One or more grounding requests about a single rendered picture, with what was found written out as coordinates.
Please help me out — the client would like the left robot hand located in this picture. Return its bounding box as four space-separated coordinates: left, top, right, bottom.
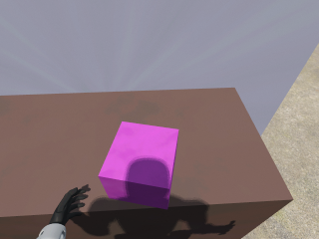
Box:
49 187 86 226

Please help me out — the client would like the pedestal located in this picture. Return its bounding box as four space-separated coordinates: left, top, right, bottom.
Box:
0 88 294 239

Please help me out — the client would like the left robot forearm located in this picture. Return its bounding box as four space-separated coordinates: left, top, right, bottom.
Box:
37 223 67 239

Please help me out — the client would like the carton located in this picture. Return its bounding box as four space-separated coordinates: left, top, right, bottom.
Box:
98 121 179 210

